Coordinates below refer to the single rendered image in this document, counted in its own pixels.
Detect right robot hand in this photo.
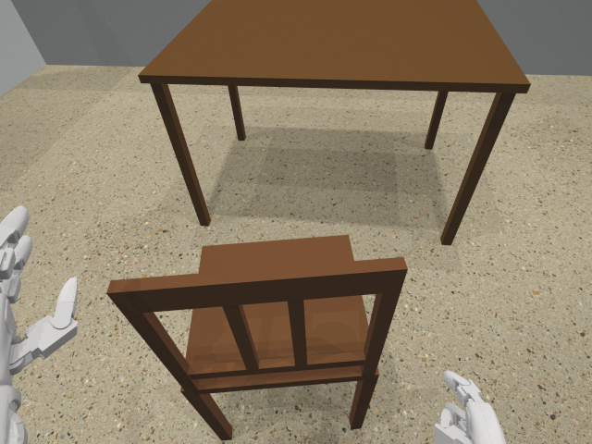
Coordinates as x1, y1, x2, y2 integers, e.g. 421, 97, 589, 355
435, 370, 506, 444

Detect chair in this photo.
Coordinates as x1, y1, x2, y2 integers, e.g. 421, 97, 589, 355
106, 235, 408, 440

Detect left robot hand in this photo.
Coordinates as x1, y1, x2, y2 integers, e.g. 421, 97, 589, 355
0, 205, 78, 387

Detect left robot forearm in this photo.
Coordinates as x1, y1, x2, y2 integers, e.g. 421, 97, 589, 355
0, 385, 28, 444

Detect table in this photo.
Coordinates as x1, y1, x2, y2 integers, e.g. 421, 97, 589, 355
138, 0, 531, 245

